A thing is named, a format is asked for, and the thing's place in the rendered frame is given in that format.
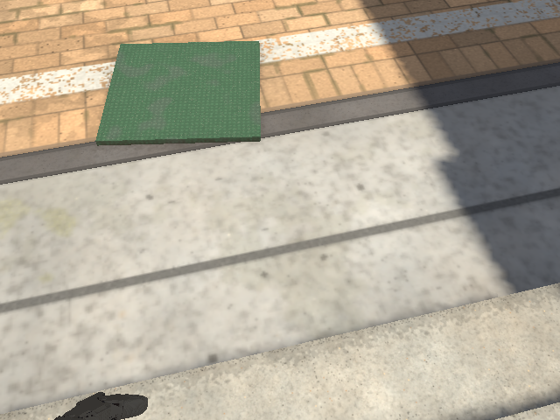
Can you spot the left robot hand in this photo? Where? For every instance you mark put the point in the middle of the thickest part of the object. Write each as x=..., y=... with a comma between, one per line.
x=107, y=407

